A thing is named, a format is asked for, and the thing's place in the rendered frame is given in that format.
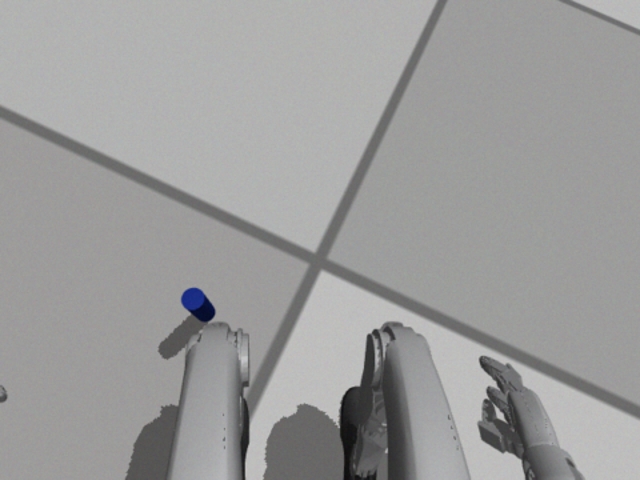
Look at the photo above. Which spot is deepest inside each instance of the right robot hand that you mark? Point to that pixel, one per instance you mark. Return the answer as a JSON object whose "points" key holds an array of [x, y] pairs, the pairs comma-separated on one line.
{"points": [[522, 408]]}

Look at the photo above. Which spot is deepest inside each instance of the right robot arm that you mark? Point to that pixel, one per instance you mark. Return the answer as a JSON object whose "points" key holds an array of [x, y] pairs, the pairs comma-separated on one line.
{"points": [[548, 462]]}

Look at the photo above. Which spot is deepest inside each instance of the can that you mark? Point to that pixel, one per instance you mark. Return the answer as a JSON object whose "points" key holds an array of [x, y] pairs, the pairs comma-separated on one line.
{"points": [[195, 301]]}

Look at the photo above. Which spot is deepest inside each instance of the right robot foot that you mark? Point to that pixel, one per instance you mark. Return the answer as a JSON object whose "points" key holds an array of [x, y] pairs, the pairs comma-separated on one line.
{"points": [[349, 424]]}

